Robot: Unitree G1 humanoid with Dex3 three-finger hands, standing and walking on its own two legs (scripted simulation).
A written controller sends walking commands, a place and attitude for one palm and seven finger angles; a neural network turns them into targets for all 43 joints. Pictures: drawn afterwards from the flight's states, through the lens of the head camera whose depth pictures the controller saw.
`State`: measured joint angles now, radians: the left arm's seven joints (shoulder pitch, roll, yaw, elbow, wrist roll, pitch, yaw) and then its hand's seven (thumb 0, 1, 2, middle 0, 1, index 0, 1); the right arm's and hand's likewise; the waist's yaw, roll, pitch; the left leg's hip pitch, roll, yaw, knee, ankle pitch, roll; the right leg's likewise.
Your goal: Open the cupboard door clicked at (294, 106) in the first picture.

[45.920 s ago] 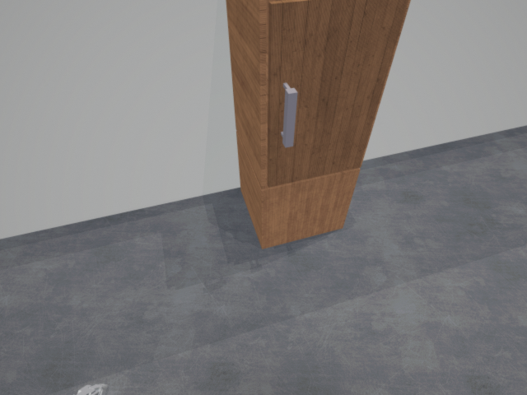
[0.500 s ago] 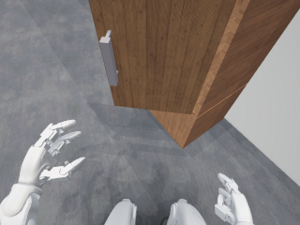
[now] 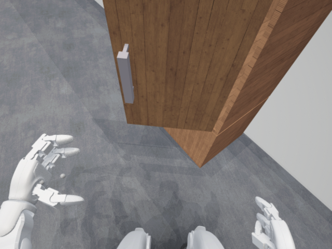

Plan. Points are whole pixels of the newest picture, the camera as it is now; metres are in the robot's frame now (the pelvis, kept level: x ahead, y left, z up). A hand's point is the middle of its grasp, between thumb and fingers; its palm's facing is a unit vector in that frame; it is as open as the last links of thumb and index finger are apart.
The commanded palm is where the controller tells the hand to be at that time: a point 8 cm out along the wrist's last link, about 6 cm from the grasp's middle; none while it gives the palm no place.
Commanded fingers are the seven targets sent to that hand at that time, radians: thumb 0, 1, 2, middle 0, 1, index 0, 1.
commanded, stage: raise the hand with hooked fingers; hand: left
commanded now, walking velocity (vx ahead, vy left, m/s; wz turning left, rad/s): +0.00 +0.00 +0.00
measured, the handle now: (128, 75) +0.57 +0.15 +0.04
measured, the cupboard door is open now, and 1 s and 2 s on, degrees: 47 47 47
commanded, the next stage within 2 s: move the hooked fingers beside the handle in 0.92 s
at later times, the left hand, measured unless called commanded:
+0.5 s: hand (41, 156) +0.29 +0.29 +0.06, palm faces -0.02 -1.00 -0.04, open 14.0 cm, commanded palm +0.26 +0.33 +0.06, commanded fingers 0.00 -0.50 0.30 -0.30 -1.20 -0.30 -1.20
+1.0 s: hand (51, 158) +0.29 +0.26 +0.06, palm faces -0.02 -1.00 -0.05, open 14.0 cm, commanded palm +0.26 +0.31 +0.06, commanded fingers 0.00 -0.50 0.30 -0.30 -1.20 -0.30 -1.20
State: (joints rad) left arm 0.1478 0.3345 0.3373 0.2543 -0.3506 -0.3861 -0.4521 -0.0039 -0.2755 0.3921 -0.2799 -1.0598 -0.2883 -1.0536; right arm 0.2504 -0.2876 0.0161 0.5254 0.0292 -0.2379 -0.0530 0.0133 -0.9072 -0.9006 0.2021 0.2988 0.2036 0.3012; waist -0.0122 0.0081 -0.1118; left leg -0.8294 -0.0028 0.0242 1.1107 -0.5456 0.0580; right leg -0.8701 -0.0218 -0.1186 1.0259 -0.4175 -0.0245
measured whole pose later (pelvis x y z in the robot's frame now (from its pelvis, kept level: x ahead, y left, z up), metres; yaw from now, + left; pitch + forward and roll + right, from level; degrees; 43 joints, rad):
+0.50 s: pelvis +0.00 +0.01 +0.01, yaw +0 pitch +15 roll -3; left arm -0.03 0.44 0.44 0.43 -0.37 -0.32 -0.56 -0.01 -0.50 0.30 -0.29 -1.20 -0.30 -1.20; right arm 0.29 -0.28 0.05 0.54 0.03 -0.20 -0.05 0.01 -0.90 -0.90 0.21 0.30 0.21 0.30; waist -0.01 0.02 -0.10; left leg -0.79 -0.01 0.02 1.05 -0.52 0.07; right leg -0.82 -0.02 -0.12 0.95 -0.38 -0.01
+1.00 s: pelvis +0.00 -0.01 +0.01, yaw +0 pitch +14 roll -3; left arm -0.02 0.42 0.43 0.44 -0.37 -0.34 -0.56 -0.01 -0.50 0.30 -0.30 -1.20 -0.30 -1.20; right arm 0.28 -0.28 0.05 0.53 0.03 -0.20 -0.05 0.01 -0.91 -0.90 0.20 0.30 0.21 0.30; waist -0.01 0.02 -0.10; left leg -0.78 0.00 0.02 1.05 -0.52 0.05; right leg -0.82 -0.01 -0.12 0.96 -0.39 -0.03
